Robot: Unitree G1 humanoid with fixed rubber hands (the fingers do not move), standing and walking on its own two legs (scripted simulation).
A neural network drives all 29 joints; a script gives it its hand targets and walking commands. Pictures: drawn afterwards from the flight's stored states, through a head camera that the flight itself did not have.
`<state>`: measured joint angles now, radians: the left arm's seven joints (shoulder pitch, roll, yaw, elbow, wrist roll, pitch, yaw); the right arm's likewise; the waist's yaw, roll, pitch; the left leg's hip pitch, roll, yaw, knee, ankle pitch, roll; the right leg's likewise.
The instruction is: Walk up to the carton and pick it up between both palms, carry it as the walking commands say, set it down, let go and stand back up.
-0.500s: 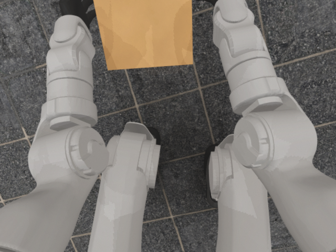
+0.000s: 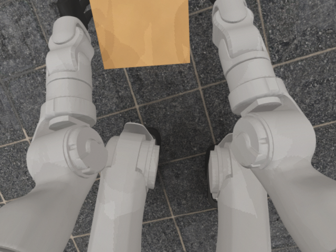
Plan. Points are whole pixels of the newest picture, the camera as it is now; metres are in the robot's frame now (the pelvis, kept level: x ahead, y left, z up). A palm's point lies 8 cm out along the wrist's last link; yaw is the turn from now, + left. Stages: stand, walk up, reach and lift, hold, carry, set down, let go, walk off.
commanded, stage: set down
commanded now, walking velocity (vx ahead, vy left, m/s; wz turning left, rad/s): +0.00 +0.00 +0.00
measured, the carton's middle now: (148, 9) +0.55 +0.11 -0.24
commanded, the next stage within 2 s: none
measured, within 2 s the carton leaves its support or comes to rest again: rests again in 0.48 s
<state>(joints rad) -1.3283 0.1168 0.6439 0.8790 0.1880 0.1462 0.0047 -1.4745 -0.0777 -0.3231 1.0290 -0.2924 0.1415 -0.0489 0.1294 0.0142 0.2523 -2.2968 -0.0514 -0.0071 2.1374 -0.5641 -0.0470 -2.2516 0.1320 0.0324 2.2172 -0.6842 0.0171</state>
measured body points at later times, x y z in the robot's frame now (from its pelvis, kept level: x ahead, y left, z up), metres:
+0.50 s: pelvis -0.01 +0.00 +0.01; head +0.37 +0.00 +0.24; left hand +0.49 +0.23 -0.19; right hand +0.55 -0.09 -0.21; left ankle +0.11 +0.12 -0.34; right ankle +0.08 -0.11 -0.34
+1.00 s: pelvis -0.02 +0.00 +0.03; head +0.34 +0.01 +0.30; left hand +0.49 +0.24 -0.11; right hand +0.57 -0.08 -0.12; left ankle +0.11 +0.12 -0.34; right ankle +0.08 -0.11 -0.34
